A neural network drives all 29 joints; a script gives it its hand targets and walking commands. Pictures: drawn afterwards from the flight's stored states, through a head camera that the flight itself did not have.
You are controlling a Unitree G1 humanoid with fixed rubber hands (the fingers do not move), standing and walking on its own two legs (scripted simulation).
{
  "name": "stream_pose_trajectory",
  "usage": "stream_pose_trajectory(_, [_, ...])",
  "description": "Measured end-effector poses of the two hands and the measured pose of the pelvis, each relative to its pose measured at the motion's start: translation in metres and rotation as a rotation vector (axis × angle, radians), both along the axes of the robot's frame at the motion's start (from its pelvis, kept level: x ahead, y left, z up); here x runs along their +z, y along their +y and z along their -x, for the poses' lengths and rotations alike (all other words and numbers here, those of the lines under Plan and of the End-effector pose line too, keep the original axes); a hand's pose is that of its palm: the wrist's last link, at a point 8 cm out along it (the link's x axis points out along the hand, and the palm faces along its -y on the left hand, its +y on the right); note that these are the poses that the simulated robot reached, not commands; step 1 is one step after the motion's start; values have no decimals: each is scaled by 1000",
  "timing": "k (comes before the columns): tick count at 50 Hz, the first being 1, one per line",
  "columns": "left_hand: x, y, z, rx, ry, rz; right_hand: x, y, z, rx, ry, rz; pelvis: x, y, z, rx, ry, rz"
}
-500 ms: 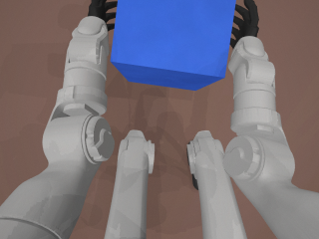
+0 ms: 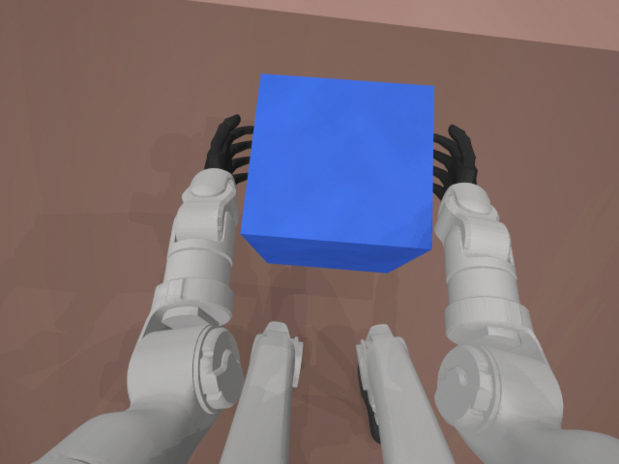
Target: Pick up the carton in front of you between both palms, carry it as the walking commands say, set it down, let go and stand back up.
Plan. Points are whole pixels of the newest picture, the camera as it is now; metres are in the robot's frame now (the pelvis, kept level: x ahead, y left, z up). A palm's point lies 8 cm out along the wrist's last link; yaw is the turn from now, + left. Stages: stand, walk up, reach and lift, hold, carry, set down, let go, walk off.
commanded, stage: reach and lift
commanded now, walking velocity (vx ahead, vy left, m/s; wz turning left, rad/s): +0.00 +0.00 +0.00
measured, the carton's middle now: (335, 190) +0.46 +0.00 -0.11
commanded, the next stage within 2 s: hold in 1.86 s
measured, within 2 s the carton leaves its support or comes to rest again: neither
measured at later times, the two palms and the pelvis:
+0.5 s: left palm (184, 166) +0.39 +0.15 +0.11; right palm (537, 171) +0.39 -0.15 +0.11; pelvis +0.05 -0.01 +0.13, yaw +1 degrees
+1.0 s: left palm (127, 159) +0.35 +0.14 +0.21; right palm out of the picture +0.36 -0.15 +0.21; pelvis +0.06 -0.01 +0.19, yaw +1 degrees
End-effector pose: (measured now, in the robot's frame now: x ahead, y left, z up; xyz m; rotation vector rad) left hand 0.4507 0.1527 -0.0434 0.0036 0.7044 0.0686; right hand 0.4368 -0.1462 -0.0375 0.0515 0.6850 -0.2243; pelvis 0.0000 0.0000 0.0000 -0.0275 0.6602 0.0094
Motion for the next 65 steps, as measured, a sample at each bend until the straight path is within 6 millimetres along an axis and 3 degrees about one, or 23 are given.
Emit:
stream_pose_trajectory(27, [162,-6,63,51,-3,-4,162,-6,48,51,-3,2,141,-8,-52,1,-352,-26])
stream_pose_trajectory(41, [238,-9,92,64,-34,-26,236,-9,69,103,-32,30,183,-9,-71,4,-605,-33])
stream_pose_trajectory(46, [250,-9,98,52,-19,-41,247,-10,75,116,-15,44,186,-9,-68,5,-673,-34])
stream_pose_trajectory(56, [250,-7,103,61,-2,-35,247,-7,80,116,1,41,184,-8,-56,8,-712,-34])
stream_pose_trajectory(65, [255,-7,98,56,-14,-36,253,-7,76,111,-10,45,186,-7,-59,5,-716,-34])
